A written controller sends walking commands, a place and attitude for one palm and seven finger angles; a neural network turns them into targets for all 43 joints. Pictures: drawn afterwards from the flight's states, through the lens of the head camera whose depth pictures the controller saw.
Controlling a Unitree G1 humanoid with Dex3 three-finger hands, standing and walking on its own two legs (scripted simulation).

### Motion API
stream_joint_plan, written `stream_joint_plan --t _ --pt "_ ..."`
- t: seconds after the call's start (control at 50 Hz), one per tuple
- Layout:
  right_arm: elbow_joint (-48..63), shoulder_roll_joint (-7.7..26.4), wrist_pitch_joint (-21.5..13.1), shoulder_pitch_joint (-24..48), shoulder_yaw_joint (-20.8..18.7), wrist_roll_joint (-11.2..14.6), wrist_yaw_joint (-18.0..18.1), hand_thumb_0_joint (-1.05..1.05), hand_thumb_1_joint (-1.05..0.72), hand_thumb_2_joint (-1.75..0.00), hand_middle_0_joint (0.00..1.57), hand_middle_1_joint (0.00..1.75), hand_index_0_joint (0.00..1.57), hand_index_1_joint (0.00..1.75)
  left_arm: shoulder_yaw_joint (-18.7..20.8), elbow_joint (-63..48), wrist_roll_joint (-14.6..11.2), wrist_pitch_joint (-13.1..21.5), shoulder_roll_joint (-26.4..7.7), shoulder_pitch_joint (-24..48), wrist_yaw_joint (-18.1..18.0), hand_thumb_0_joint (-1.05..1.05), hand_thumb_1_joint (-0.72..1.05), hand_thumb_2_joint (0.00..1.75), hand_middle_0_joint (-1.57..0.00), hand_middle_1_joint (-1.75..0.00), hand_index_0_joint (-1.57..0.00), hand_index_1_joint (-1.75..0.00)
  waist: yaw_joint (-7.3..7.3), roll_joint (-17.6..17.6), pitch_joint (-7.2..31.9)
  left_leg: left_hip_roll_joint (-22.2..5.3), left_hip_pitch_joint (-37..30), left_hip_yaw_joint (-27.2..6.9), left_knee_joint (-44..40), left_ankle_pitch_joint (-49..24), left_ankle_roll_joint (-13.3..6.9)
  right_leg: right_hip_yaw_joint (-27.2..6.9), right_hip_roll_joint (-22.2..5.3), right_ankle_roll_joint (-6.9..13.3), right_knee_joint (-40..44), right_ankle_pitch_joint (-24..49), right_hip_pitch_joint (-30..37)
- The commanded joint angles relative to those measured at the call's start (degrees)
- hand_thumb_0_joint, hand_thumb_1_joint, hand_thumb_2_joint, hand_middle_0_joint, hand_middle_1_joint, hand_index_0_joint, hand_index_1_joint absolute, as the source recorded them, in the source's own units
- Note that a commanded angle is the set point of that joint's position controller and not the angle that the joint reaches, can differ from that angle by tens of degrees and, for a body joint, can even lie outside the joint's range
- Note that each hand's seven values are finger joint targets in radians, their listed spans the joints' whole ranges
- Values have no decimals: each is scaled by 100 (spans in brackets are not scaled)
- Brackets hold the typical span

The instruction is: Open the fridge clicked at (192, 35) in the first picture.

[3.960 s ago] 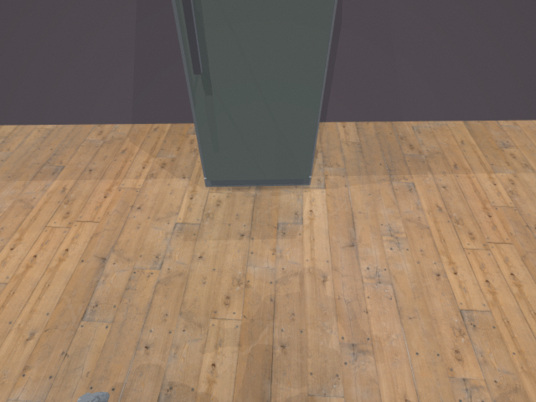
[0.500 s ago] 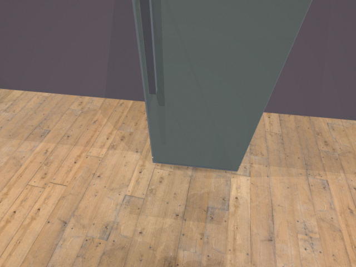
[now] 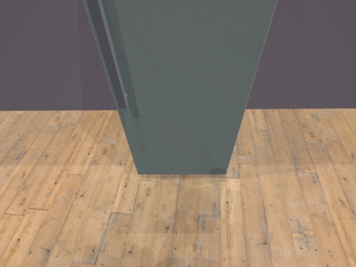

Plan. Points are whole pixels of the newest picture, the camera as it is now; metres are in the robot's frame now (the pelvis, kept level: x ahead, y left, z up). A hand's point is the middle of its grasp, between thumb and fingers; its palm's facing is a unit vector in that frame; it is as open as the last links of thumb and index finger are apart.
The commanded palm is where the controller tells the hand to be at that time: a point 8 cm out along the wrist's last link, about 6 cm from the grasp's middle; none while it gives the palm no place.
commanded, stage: take the last steps up to it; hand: left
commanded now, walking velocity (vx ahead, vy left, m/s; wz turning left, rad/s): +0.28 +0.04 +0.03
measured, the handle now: (109, 46) +0.69 +0.23 +0.15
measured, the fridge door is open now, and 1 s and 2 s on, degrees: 0 0 0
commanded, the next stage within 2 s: come to a stop and stand still in 0.42 s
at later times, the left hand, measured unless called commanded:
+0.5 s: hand out of the picture +0.09 +0.20 -0.18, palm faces +0.08 -0.99 -0.14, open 7.4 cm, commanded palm none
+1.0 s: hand (115, 220) +0.27 +0.20 -0.16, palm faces +0.04 -0.98 -0.21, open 7.3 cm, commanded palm none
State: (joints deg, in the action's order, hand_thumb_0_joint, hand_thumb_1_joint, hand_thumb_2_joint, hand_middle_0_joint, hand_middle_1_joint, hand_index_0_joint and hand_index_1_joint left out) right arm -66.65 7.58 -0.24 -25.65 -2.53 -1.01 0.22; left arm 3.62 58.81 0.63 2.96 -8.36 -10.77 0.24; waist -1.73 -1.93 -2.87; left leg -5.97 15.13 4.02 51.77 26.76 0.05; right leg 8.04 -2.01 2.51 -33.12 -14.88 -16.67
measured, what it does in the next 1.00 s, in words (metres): walks ahead: left foot, then right foot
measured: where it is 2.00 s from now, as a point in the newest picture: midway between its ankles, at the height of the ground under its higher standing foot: outside the picture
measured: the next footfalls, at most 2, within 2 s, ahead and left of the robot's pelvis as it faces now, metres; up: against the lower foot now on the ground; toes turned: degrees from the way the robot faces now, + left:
left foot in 0.36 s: +0.23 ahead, +0.14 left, +0.00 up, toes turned +8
right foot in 0.68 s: +0.27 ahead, -0.08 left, +0.00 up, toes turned -3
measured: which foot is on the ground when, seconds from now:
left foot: up 0.00-0.34, down 0.36-1.00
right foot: down 0.00-0.36, up 0.38-0.66, down 0.68-1.00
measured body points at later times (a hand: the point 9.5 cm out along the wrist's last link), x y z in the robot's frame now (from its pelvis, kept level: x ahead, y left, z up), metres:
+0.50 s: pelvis +0.14 +0.04 +0.00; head +0.16 +0.06 +0.45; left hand +0.09 +0.26 -0.16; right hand +0.24 -0.18 -0.13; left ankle +0.19 +0.13 -0.73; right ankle +0.09 -0.07 -0.66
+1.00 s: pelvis +0.19 +0.02 +0.00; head +0.22 +0.02 +0.45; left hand +0.27 +0.25 -0.15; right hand +0.18 -0.20 -0.16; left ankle +0.19 +0.14 -0.73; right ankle +0.23 -0.08 -0.73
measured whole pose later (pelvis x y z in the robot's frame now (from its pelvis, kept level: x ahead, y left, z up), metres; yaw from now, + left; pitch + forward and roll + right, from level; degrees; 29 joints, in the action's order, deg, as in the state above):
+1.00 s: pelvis +0.19 +0.02 +0.00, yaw +1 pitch -1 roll +0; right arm -62.9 7.6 2.3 -15.9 -2.6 -0.7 1.2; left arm 2.0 59.0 0.7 -1.7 -8.7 -7.8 -2.3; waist -0.9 -0.3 -3.9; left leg -2.8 12.9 7.6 31.2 16.9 0.0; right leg 6.4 -2.5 1.5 -31.4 -13.3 -16.8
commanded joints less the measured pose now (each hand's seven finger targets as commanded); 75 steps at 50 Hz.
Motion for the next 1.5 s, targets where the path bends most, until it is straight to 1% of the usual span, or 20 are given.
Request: stream_joint_plan --t 0.0,0.06,0.22,0.3,0.32,0.34,0.36,0.46,0.56,0.64,0.72,0.92,1.02,1.08,1.1,1.12,1.16,1.22,1.3,1.48 --pt "606 337 -157 586 -147 -63 -34 0 -90 -90 20 30 20 30 69 88 58 43 -600 -928 -127 0 90 90 -20 -30 -20 -30 294 689 -385 -264 2018 -287 1339 -850 -49 -1941 -1713 657 2483 -827 650" --pt "546 201 -72 344 -121 -68 -72 0 -90 -90 20 30 20 30 -1 79 86 122 -512 -813 -139 0 90 90 -20 -30 -20 -30 50 815 -291 -222 1593 -79 720 -1192 88 -1095 -1421 590 2507 175 357" --pt "1089 316 -191 1496 -68 -19 -185 0 -90 -90 20 30 20 30 19 358 105 150 -823 -1265 -130 0 90 90 -20 -30 -20 -30 313 800 -277 -11 1148 127 -1262 -1326 37 -977 -1511 647 2100 1111 858" --pt "865 559 -279 837 -74 -43 -90 0 -90 -90 20 30 20 30 16 428 57 35 -718 -1252 -127 0 90 90 -20 -30 -20 -30 -35 412 -64 300 -740 355 -2448 -1736 -61 -573 -999 329 840 1224 294" --pt "742 957 -309 249 -159 -69 -32 0 -90 -90 20 30 20 30 -20 374 52 5 -550 -1321 -96 0 90 90 -20 -30 -20 -30 -247 -400 267 -271 -1610 -374 -2728 -1837 -288 -287 -575 128 -279 582 -316" --pt "680 1517 -296 -204 -269 -107 34 0 -90 -90 20 30 20 30 -64 260 13 1 -230 -1460 -69 0 90 90 -20 -30 -20 -30 -307 -1633 610 -1583 -2247 -1987 -3302 -2113 -818 215 42 -124 -1763 -1487 -1269" --pt "666 1499 -231 -248 -254 -63 67 0 -90 -90 20 30 20 30 -77 124 78 -10 -317 -1276 -102 0 90 90 -20 -30 -20 -30 -358 -1419 646 -1829 -1940 -2347 -3721 -1408 -1093 -249 67 -76 -2772 -2117 -1521" --pt "904 722 -351 930 -22 -15 130 0 -90 -90 20 30 20 30 -78 260 106 -126 -154 -1167 -24 0 90 90 -20 -30 -20 -30 202 -429 165 -1146 -358 -880 -3986 -2067 -934 -570 -470 -211 -2820 -747 -1125" --pt "850 695 -298 1046 -11 -32 172 0 -90 -90 20 30 20 30 -182 219 62 -231 77 -1052 -124 0 90 90 -20 -30 -20 -30 273 -235 261 -1005 -209 -372 -3531 -3779 -972 -447 -307 -359 -926 -373 -180" --pt "709 579 -174 1180 20 42 178 0 -90 -90 20 30 20 30 -154 312 74 -217 -403 -1224 -198 0 90 90 -20 -30 -20 -30 443 66 214 -479 118 -100 -2797 -2724 -348 -736 -414 -353 905 1324 840" --pt "514 396 37 750 36 61 119 0 -90 -90 20 30 20 30 -118 156 32 -194 -927 -578 -233 0 90 90 -20 -30 -20 -30 105 1118 238 107 -240 105 -2591 -1335 74 -1462 -1178 248 1030 2458 369" --pt "531 401 206 504 -83 25 136 0 -90 -90 20 30 20 30 65 -147 35 -400 -986 -93 -322 0 90 90 -20 -30 -20 -30 155 725 394 90 -330 42 -2109 -1498 103 -1370 -1353 482 1072 2075 344" --pt "686 630 88 774 -83 -15 131 0 -90 -90 20 30 20 30 -8 -270 43 -462 -565 -11 -257 0 90 90 -20 -30 -20 -30 269 -443 91 -613 81 -673 -3469 -1769 -313 -483 -302 -171 405 189 258" --pt "768 726 37 990 -85 0 143 0 -90 -90 20 30 20 30 -52 -164 61 -440 -517 -256 -227 0 90 90 -20 -30 -20 -30 345 -380 132 -576 212 -586 -3564 -1454 -358 -530 -288 -206 369 227 470" --pt "1266 949 -77 1574 -105 106 127 0 -90 -90 20 30 20 30 -167 51 -20 -345 -747 -1053 -455 0 90 90 -20 -30 -20 -30 569 -260 383 -494 53 -61 -1983 -2086 -96 -1099 -824 -13 530 1813 455" --pt "1360 693 -115 1070 -25 58 110 0 -90 -90 20 30 20 30 -113 -70 75 -182 -1088 -864 -406 0 90 90 -20 -30 -20 -30 240 196 986 100 49 61 -1576 -2360 57 -1316 -1192 183 489 4372 1073" --pt "1208 448 -35 382 -5 68 93 0 -90 -90 20 30 20 30 -108 -332 43 -139 -1019 -366 -360 0 90 90 -20 -30 -20 -30 -36 839 1389 272 -276 -62 -2364 -1023 67 -1296 -1392 431 350 2917 1001" --pt "1326 635 -4 694 -14 -19 70 0 -90 -90 20 30 20 30 -189 -434 54 -305 -805 -220 -289 0 90 90 -20 -30 -20 -30 62 -420 -227 -181 158 -539 -3073 -1007 -187 -780 -509 -13 625 -294 -315" --pt "1594 998 37 1002 -74 -40 44 0 -90 -90 20 30 20 30 -201 -382 111 -387 -572 -843 -241 0 90 90 -20 -30 -20 -30 255 -69 -577 -308 1325 -827 -3794 913 -300 -460 -178 -150 325 -355 234" --pt "1446 859 17 626 18 -29 44 0 -90 -90 20 30 20 30 -199 -425 92 -231 -673 -1002 -221 0 90 90 -20 -30 -20 -30 66 379 -230 57 380 -545 -3212 158 -243 -1128 -471 -45 1196 -1147 -440"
